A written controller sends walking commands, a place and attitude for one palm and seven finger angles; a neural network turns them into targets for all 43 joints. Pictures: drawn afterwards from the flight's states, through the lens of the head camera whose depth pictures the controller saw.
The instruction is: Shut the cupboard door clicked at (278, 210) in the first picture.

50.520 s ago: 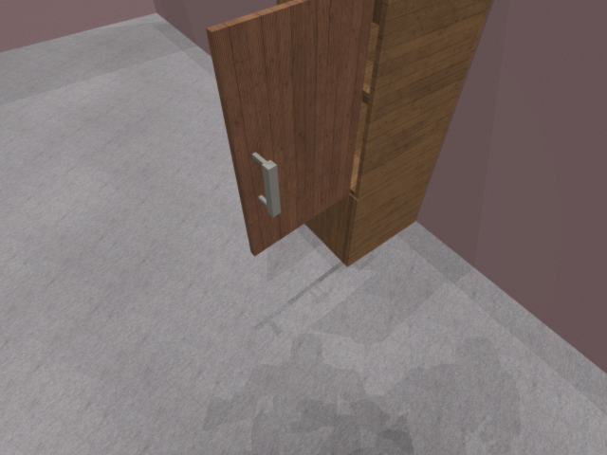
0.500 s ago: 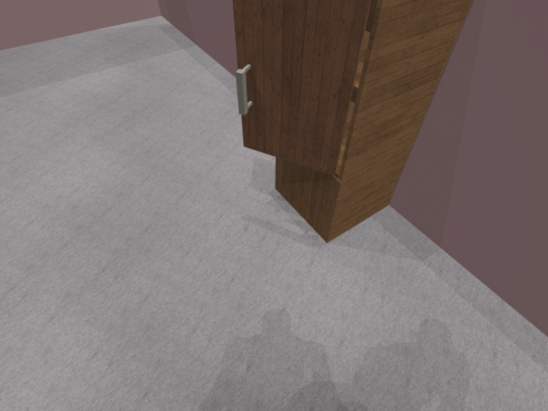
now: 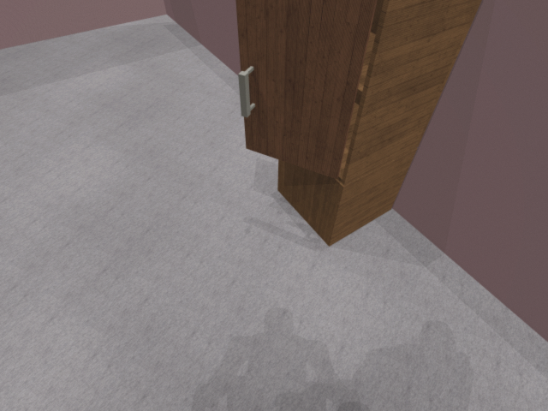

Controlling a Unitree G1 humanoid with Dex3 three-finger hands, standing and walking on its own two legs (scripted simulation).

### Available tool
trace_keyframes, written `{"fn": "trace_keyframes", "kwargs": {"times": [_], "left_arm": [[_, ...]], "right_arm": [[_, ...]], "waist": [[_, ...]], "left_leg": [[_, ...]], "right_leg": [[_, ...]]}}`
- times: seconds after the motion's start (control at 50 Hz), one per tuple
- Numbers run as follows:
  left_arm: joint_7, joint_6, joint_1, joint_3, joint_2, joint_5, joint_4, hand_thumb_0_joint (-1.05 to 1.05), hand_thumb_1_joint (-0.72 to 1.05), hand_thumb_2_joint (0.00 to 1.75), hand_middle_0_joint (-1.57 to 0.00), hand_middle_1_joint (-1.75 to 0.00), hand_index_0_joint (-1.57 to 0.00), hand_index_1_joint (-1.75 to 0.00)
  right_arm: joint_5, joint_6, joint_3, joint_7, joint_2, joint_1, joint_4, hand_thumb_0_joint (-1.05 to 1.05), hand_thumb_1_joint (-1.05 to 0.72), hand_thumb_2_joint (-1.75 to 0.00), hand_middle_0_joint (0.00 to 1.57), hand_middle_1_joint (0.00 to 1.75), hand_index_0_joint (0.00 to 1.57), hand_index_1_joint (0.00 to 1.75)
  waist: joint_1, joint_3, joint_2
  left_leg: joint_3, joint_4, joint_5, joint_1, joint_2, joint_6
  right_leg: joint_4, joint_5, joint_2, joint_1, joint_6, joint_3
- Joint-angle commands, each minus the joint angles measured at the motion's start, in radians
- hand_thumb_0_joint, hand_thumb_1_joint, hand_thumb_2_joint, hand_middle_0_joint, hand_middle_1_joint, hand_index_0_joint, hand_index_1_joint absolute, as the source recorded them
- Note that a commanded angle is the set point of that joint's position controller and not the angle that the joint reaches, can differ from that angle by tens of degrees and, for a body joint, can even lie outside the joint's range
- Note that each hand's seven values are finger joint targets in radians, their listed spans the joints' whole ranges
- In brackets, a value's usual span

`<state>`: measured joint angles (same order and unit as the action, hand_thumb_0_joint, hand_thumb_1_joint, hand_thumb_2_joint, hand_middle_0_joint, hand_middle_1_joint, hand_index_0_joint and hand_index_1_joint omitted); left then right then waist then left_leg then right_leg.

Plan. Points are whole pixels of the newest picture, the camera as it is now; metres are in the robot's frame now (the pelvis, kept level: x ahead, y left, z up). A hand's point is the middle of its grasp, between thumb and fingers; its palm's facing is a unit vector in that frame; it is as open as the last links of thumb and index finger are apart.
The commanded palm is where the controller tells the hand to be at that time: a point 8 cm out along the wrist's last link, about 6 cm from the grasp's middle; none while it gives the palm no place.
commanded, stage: walk to a spot facing it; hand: left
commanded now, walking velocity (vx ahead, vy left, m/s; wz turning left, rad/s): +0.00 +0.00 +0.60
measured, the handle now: (248, 91) +1.01 +0.13 -0.09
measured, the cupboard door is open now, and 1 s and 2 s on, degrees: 30 30 30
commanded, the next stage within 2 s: turn to face it in 1.56 s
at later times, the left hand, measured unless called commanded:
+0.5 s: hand out of the picture +0.03 +0.26 -0.18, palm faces +0.26 -0.93 -0.25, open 7.4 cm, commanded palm none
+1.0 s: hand out of the picture -0.04 +0.19 -0.17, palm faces +0.61 -0.75 -0.25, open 7.4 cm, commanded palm none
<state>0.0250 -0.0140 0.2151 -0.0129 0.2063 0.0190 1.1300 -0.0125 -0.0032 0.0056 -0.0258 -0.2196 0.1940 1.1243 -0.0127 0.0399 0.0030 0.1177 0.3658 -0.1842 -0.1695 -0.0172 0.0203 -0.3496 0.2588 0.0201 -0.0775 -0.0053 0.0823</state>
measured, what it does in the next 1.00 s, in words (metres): steps on the spot, turning left: right foot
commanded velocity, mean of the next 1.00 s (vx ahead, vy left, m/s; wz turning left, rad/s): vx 0.15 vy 0.00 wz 0.60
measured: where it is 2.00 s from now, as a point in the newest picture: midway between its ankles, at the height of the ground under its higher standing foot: (200, 390)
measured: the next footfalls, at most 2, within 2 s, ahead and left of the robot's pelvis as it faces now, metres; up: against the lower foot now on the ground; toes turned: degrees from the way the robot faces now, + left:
right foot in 0.72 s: +0.10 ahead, -0.12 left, +0.00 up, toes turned +25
left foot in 1.10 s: +0.11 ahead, +0.23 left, +0.00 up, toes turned +49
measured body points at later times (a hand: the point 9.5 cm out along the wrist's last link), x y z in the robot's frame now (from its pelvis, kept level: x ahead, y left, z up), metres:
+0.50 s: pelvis +0.00 +0.03 -0.01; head +0.06 +0.06 +0.43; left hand +0.02 +0.30 -0.16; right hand +0.10 -0.20 -0.15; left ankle +0.00 +0.12 -0.75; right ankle +0.00 -0.13 -0.67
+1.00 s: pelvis +0.08 +0.03 -0.01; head +0.14 +0.06 +0.44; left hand -0.07 +0.23 -0.15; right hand +0.31 -0.13 -0.15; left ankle +0.04 +0.18 -0.69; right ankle +0.06 -0.13 -0.75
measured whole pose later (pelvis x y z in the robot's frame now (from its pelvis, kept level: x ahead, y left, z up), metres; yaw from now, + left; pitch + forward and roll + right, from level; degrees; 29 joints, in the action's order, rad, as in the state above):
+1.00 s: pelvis +0.08 +0.03 -0.01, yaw +38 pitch +2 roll +2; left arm 0.01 -0.05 0.34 -0.05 0.19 0.04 0.96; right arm -0.03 -0.06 0.07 0.05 -0.28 0.15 0.92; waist 0.00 0.10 0.00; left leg 0.07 0.88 -0.29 -0.57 -0.06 -0.02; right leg -0.37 0.36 0.12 -0.02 0.05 0.22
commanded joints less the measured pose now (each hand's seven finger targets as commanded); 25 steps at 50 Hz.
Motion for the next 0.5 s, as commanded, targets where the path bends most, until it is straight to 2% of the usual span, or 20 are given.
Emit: {"fn": "trace_keyframes", "kwargs": {"times": [0.0,0.02,0.06,0.08,0.12,0.14,0.16,0.2,0.22,0.24,0.26,0.28,0.3,0.32,0.34,0.36,0.38,0.4,0.44,0.48], "left_arm": [[0.015,0.013,0.079,-0.035,0.120,-0.005,-0.044,0.00,0.90,0.90,-0.20,-0.30,-0.20,-0.30],[0.016,0.016,0.077,-0.043,0.135,-0.005,-0.055,0.00,0.90,0.90,-0.20,-0.30,-0.20,-0.30],[0.017,0.022,0.083,-0.059,0.159,-0.001,-0.080,0.00,0.90,0.90,-0.20,-0.30,-0.20,-0.30],[0.018,0.025,0.083,-0.067,0.171,-0.001,-0.095,0.00,0.90,0.90,-0.20,-0.30,-0.20,-0.30],[0.018,0.025,0.077,-0.076,0.181,0.007,-0.127,0.00,0.90,0.90,-0.20,-0.30,-0.20,-0.30],[0.019,0.024,0.064,-0.081,0.184,0.015,-0.143,0.00,0.90,0.90,-0.20,-0.30,-0.20,-0.30],[0.021,0.023,0.039,-0.084,0.185,0.019,-0.158,0.00,0.90,0.90,-0.20,-0.30,-0.20,-0.30],[0.016,0.021,-0.001,-0.092,0.207,0.018,-0.188,0.00,0.90,0.90,-0.20,-0.30,-0.20,-0.30],[0.014,0.023,-0.002,-0.093,0.209,0.012,-0.198,0.00,0.90,0.90,-0.20,-0.30,-0.20,-0.30],[0.010,0.025,0.004,-0.093,0.202,0.004,-0.208,0.00,0.90,0.90,-0.20,-0.30,-0.20,-0.30],[0.004,0.032,0.033,-0.089,0.158,-0.003,-0.225,0.00,0.90,0.90,-0.20,-0.30,-0.20,-0.30],[0.007,0.038,-0.008,-0.073,0.114,-0.005,-0.275,0.00,0.90,0.90,-0.20,-0.30,-0.20,-0.30],[0.013,0.054,-0.060,-0.077,0.125,0.005,-0.288,0.00,0.90,0.90,-0.20,-0.30,-0.20,-0.30],[0.010,0.053,-0.085,-0.081,0.114,0.004,-0.291,0.00,0.90,0.90,-0.20,-0.30,-0.20,-0.30],[0.004,0.048,-0.091,-0.084,0.116,0.006,-0.289,0.00,0.90,0.90,-0.20,-0.30,-0.20,-0.30],[-0.004,0.042,-0.086,-0.084,0.116,0.007,-0.283,0.00,0.90,0.90,-0.20,-0.30,-0.20,-0.30],[-0.007,0.039,-0.061,-0.085,0.110,0.006,-0.278,0.00,0.90,0.90,-0.20,-0.30,-0.20,-0.30],[-0.008,0.038,-0.054,-0.083,0.107,0.004,-0.279,0.00,0.90,0.90,-0.20,-0.30,-0.20,-0.30],[-0.007,0.039,-0.050,-0.082,0.101,0.004,-0.286,0.00,0.90,0.90,-0.20,-0.30,-0.20,-0.30],[-0.007,0.041,-0.064,-0.079,0.104,0.004,-0.300,0.00,0.90,0.90,-0.20,-0.30,-0.20,-0.30]], "right_arm": [[-0.003,-0.007,0.020,0.002,-0.082,0.056,-0.049,0.00,-0.90,-0.90,0.20,0.30,0.20,0.30],[-0.002,-0.011,0.025,0.003,-0.086,0.051,-0.061,0.00,-0.90,-0.90,0.20,0.30,0.20,0.30],[-0.002,-0.019,0.034,0.008,-0.086,0.038,-0.090,0.00,-0.90,-0.90,0.20,0.30,0.20,0.30],[-0.004,-0.025,0.038,0.010,-0.079,0.031,-0.104,0.00,-0.90,-0.90,0.20,0.30,0.20,0.30],[-0.008,-0.039,0.051,0.013,-0.072,-0.008,-0.145,0.00,-0.90,-0.90,0.20,0.30,0.20,0.30],[-0.006,-0.043,0.058,0.016,-0.070,-0.021,-0.165,0.00,-0.90,-0.90,0.20,0.30,0.20,0.30],[-0.002,-0.043,0.061,0.019,-0.070,-0.021,-0.184,0.00,-0.90,-0.90,0.20,0.30,0.20,0.30],[0.000,-0.041,0.059,0.029,-0.057,0.008,-0.194,0.00,-0.90,-0.90,0.20,0.30,0.20,0.30],[-0.004,-0.039,0.058,0.033,-0.059,0.036,-0.194,0.00,-0.90,-0.90,0.20,0.30,0.20,0.30],[-0.009,-0.033,0.063,0.036,-0.077,0.092,-0.189,0.00,-0.90,-0.90,0.20,0.30,0.20,0.30],[-0.016,-0.023,0.081,0.035,-0.167,0.149,-0.187,0.00,-0.90,-0.90,0.20,0.30,0.20,0.30],[-0.020,-0.023,0.103,0.024,-0.248,0.208,-0.183,0.00,-0.90,-0.90,0.20,0.30,0.20,0.30],[-0.021,-0.025,0.104,0.013,-0.250,0.227,-0.171,0.00,-0.90,-0.90,0.20,0.30,0.20,0.30],[-0.023,-0.022,0.102,0.006,-0.242,0.183,-0.189,0.00,-0.90,-0.90,0.20,0.30,0.20,0.30],[-0.024,-0.016,0.094,0.002,-0.212,0.133,-0.205,0.00,-0.90,-0.90,0.20,0.30,0.20,0.30],[-0.022,-0.008,0.085,-0.001,-0.191,0.109,-0.213,0.00,-0.90,-0.90,0.20,0.30,0.20,0.30],[-0.021,-0.003,0.083,-0.003,-0.187,0.090,-0.221,0.00,-0.90,-0.90,0.20,0.30,0.20,0.30],[-0.020,-0.001,0.082,-0.004,-0.183,0.089,-0.222,0.00,-0.90,-0.90,0.20,0.30,0.20,0.30],[-0.018,-0.003,0.087,-0.004,-0.187,0.093,-0.220,0.00,-0.90,-0.90,0.20,0.30,0.20,0.30],[-0.017,-0.007,0.091,-0.001,-0.194,0.095,-0.223,0.00,-0.90,-0.90,0.20,0.30,0.20,0.30]], "waist": [[0.011,-0.014,-0.011],[0.014,-0.016,-0.019],[0.020,-0.017,-0.077],[0.025,-0.007,-0.113],[0.037,0.028,-0.170],[0.038,0.040,-0.172],[0.024,0.050,-0.165],[-0.003,0.034,-0.134],[-0.014,0.012,-0.114],[-0.039,-0.029,-0.053],[-0.054,-0.077,0.200],[-0.082,-0.091,0.355],[-0.092,-0.107,0.232],[-0.070,-0.075,0.204],[-0.051,-0.045,0.153],[-0.033,-0.056,0.096],[-0.019,-0.077,0.092],[-0.017,-0.092,0.077],[-0.018,-0.126,0.079],[-0.022,-0.128,0.109]], "left_leg": [[-0.131,0.037,0.237,-0.018,-0.096,-0.005],[-0.130,0.067,0.242,-0.047,-0.087,-0.007],[-0.105,0.167,0.195,-0.110,-0.051,-0.019],[-0.085,0.248,0.115,-0.157,-0.035,-0.026],[-0.070,0.474,-0.243,-0.258,-0.018,-0.039],[-0.077,0.559,-0.328,-0.293,-0.030,-0.041],[-0.094,0.567,-0.355,-0.296,-0.048,-0.041],[-0.067,0.410,-0.277,-0.246,-0.056,-0.047],[-0.033,0.305,-0.156,-0.168,-0.039,-0.045],[-0.043,0.193,0.035,-0.046,-0.032,-0.028],[-0.321,0.082,0.366,0.071,-0.196,0.054],[-0.587,-0.023,0.550,0.070,-0.383,0.190],[-0.611,-0.065,0.273,0.026,-0.375,0.187],[-0.603,-0.077,0.123,-0.015,-0.343,0.166],[-0.551,-0.075,0.102,-0.046,-0.304,0.155],[-0.504,-0.063,0.146,-0.033,-0.266,0.143],[-0.466,-0.048,0.219,-0.005,-0.249,0.142],[-0.438,-0.034,0.274,0.016,-0.233,0.145],[-0.426,-0.023,0.312,0.056,-0.213,0.147],[-0.437,-0.026,0.302,0.057,-0.205,0.148]], "right_leg": [[-0.022,-0.243,0.140,-0.040,-0.024,-0.058],[-0.036,-0.265,0.155,-0.030,-0.033,-0.056],[-0.039,-0.303,0.213,-0.018,-0.073,-0.073],[-0.030,-0.325,0.258,-0.013,-0.106,-0.090],[-0.006,-0.428,0.358,-0.029,-0.185,-0.124],[-0.007,-0.462,0.394,-0.039,-0.209,-0.126],[-0.032,-0.498,0.405,-0.053,-0.209,-0.107],[-0.123,-0.533,0.367,-0.045,-0.154,-0.014],[-0.182,-0.501,0.334,-0.071,-0.113,0.027],[-0.295,-0.436,0.288,-0.133,-0.053,0.077],[-0.505,-0.120,0.169,-0.294,0.033,0.126],[-0.703,0.442,0.059,-0.409,0.063,0.055],[-0.811,0.402,0.055,-0.429,0.040,-0.070],[-0.839,0.322,0.067,-0.480,0.039,-0.103],[-0.841,0.236,0.075,-0.495,0.043,-0.120],[-0.827,0.171,0.072,-0.493,0.050,-0.120],[-0.809,0.147,0.066,-0.491,0.059,-0.114],[-0.766,0.142,0.061,-0.475,0.064,-0.113],[-0.706,0.137,0.043,-0.462,0.070,-0.105],[-0.665,0.138,0.032,-0.452,0.075,-0.103]]}}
